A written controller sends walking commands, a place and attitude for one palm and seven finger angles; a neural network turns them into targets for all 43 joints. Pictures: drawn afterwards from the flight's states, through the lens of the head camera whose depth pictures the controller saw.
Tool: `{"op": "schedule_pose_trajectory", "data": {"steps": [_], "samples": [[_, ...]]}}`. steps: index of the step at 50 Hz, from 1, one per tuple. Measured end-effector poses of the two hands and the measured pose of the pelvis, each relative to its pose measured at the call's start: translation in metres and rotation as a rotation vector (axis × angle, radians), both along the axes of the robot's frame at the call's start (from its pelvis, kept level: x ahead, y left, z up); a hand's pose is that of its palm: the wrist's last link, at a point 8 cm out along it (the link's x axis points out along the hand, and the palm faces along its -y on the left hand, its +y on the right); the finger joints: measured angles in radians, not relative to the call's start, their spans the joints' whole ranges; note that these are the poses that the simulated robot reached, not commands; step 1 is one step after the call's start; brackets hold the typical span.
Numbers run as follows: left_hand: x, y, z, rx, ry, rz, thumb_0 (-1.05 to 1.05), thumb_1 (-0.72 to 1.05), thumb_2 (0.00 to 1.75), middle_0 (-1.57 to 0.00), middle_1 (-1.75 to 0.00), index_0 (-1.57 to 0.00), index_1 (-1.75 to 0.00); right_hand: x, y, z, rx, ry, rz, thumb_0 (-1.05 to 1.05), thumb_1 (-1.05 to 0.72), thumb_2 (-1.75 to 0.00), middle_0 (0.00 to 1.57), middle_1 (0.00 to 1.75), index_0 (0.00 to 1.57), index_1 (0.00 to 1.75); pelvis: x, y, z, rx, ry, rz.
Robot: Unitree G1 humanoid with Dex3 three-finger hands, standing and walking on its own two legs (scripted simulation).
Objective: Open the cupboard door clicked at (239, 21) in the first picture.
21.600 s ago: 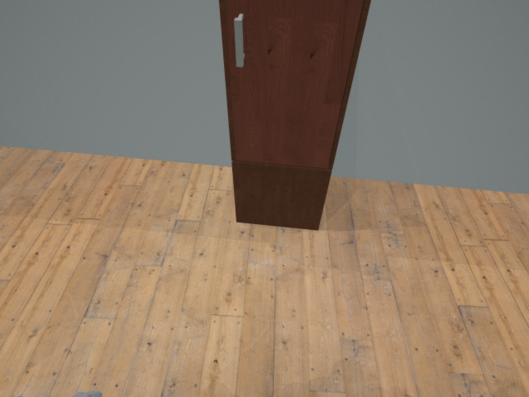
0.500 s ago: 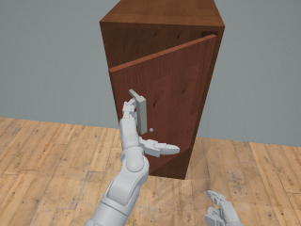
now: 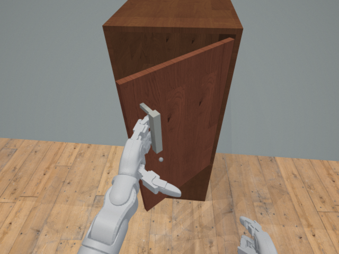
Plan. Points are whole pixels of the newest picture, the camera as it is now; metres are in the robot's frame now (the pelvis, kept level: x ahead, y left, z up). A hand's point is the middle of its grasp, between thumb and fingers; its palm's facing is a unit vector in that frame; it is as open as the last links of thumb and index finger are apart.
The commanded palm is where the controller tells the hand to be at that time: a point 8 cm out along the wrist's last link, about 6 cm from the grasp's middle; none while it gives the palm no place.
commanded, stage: slide the hand sideways off the handle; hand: left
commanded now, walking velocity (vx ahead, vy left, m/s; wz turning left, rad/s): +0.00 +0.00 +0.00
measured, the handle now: (151, 128) +0.37 +0.07 +0.13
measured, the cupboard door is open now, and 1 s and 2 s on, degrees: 45 45 45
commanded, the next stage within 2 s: draw the hand back to the body in 0.72 s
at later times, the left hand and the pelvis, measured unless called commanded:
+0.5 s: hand (131, 176) +0.25 +0.10 +0.11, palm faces -0.04 -1.00 -0.04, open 16.3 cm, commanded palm +0.21 +0.15 +0.12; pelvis +0.02 -0.01 +0.00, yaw +1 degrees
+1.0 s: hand (109, 187) +0.22 +0.14 +0.12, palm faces -0.03 -1.00 -0.07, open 16.3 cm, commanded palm +0.19 +0.19 +0.13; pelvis +0.02 +0.00 -0.01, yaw +1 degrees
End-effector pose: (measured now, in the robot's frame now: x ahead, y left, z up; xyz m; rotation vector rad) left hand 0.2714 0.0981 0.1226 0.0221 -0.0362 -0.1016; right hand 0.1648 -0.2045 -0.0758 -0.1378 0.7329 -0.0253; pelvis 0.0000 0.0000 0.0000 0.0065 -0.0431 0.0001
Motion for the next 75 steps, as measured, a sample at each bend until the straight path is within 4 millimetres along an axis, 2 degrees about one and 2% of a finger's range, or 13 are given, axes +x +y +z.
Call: {"op": "schedule_pose_trajectory", "data": {"steps": [4,13,21,28,35,40,44,55,61,67,70,75], "samples": [[-0.006,0.007,-0.002,-0.001,0.014,-0.001,-0.01,-0.5,0.3,-0.14,-0.3,-0.13,-0.29,0.009,-0.001,0.004,0.001,-0.017,0.001,0.01,-0.91,-0.9,0.2,0.3,0.2,0.3,0.005,-0.003,0.001,0.0,0.001,-0.006],[-0.033,0.039,-0.002,0.007,0.014,0.066,-0.01,-0.5,0.3,-0.15,-0.3,-0.15,-0.3,0.035,-0.003,0.015,-0.006,-0.089,0.029,0.01,-0.91,-0.9,0.2,0.3,0.2,0.3,0.015,-0.007,0.001,-0.005,0.007,0.004],[-0.044,0.048,-0.003,0.017,0.019,0.048,-0.01,-0.5,0.3,-0.15,-0.3,-0.15,-0.3,0.048,-0.001,0.017,-0.019,-0.137,0.05,0.01,-0.9,-0.9,0.2,0.3,0.2,0.3,0.019,-0.007,-0.001,-0.006,0.018,0.017],[-0.047,0.063,-0.005,0.022,0.032,0.067,-0.01,-0.5,0.3,-0.16,-0.3,-0.15,-0.3,0.045,0.0,0.014,-0.012,-0.143,0.042,0.01,-0.9,-0.9,0.2,0.3,0.21,0.3,0.023,-0.007,-0.002,-0.006,0.028,0.015],[-0.063,0.072,-0.003,0.025,0.025,0.061,-0.01,-0.5,0.3,-0.16,-0.3,-0.15,-0.3,0.038,-0.003,0.011,-0.015,-0.148,0.032,0.01,-0.9,-0.9,0.2,0.3,0.21,0.3,0.025,-0.005,-0.004,-0.008,0.036,0.014],[-0.074,0.079,-0.005,0.027,0.027,0.069,-0.01,-0.5,0.3,-0.16,-0.3,-0.15,-0.3,0.034,-0.005,0.009,-0.027,-0.162,0.029,0.01,-0.9,-0.9,0.2,0.3,0.21,0.3,0.022,-0.003,-0.006,-0.011,0.038,0.02],[-0.076,0.081,-0.005,0.024,0.012,0.069,-0.01,-0.5,0.3,-0.16,-0.3,-0.15,-0.3,0.031,-0.005,0.009,-0.037,-0.174,0.031,0.01,-0.9,-0.9,0.2,0.3,0.21,0.3,0.018,-0.002,-0.007,-0.013,0.04,0.024],[-0.077,0.108,0.007,0.051,-0.007,0.086,-0.01,-0.5,0.3,-0.16,-0.3,-0.16,-0.3,0.027,-0.001,0.013,-0.034,-0.201,0.022,0.01,-0.9,-0.9,0.2,0.3,0.21,0.3,0.014,0.0,-0.005,-0.017,0.026,0.02],[-0.083,0.126,0.01,0.052,0.003,0.109,-0.01,-0.5,0.3,-0.16,-0.3,-0.16,-0.3,0.029,0.002,0.018,-0.044,-0.217,0.031,0.01,-0.9,-0.9,0.2,0.3,0.21,0.3,0.012,0.003,-0.004,-0.022,0.016,0.024],[-0.089,0.136,0.018,0.062,-0.014,0.106,-0.01,-0.47,0.31,-0.16,-0.3,-0.16,-0.3,0.033,0.006,0.023,-0.049,-0.242,0.043,0.01,-0.9,-0.9,0.2,0.3,0.21,0.3,0.011,0.007,-0.002,-0.024,0.007,0.028],[-0.093,0.143,0.027,0.175,-0.05,0.205,-0.01,-0.42,0.34,-0.16,-0.3,-0.16,-0.3,0.034,0.009,0.025,-0.062,-0.243,0.047,0.01,-0.9,-0.9,0.2,0.3,0.21,0.3,0.011,0.008,0.0,-0.022,-0.003,0.021],[-0.102,0.156,0.032,0.253,-0.084,0.359,-0.01,-0.29,0.39,-0.17,-0.3,-0.17,-0.3,0.032,0.014,0.025,-0.069,-0.201,0.055,0.01,-0.9,-0.9,0.2,0.3,0.21,0.3,0.011,0.009,0.005,-0.02,-0.015,0.015]]}}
